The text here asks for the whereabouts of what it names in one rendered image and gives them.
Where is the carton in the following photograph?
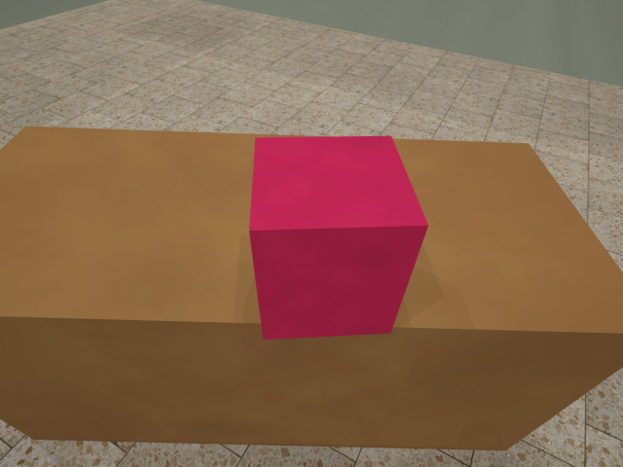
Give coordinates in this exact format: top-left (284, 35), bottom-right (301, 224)
top-left (249, 136), bottom-right (428, 340)

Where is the pedestal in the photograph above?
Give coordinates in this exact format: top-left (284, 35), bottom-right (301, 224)
top-left (0, 126), bottom-right (623, 450)

